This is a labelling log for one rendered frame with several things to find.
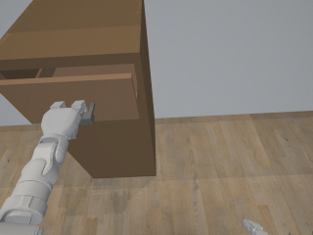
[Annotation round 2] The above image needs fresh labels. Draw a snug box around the cabinet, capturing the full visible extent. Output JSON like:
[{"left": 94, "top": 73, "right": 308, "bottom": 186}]
[{"left": 0, "top": 0, "right": 157, "bottom": 179}]

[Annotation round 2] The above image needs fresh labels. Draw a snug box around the drawer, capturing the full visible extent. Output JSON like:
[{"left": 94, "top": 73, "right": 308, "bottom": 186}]
[{"left": 0, "top": 64, "right": 141, "bottom": 124}]

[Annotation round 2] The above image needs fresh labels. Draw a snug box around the left robot upper arm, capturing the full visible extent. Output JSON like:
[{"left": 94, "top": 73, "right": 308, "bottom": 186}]
[{"left": 0, "top": 221, "right": 44, "bottom": 235}]

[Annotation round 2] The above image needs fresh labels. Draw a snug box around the robot left forearm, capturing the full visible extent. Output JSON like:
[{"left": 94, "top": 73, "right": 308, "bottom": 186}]
[{"left": 0, "top": 133, "right": 69, "bottom": 225}]

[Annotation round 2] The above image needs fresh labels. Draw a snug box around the robot right hand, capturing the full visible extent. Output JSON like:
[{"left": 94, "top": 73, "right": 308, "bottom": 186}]
[{"left": 243, "top": 219, "right": 269, "bottom": 235}]

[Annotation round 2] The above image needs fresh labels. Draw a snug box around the handle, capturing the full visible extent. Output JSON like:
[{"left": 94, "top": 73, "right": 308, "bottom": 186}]
[{"left": 79, "top": 102, "right": 96, "bottom": 125}]

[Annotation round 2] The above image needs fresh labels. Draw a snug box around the robot left hand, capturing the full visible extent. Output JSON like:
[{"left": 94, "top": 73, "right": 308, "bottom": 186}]
[{"left": 41, "top": 100, "right": 88, "bottom": 140}]

